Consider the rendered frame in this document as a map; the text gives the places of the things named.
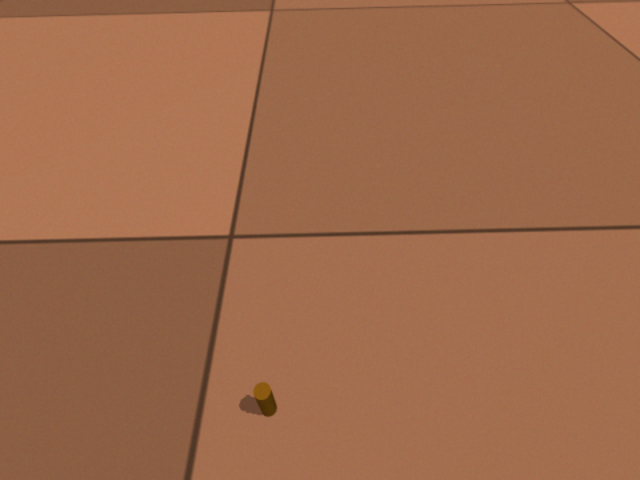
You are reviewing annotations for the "can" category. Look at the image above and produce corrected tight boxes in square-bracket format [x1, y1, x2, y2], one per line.
[253, 382, 277, 417]

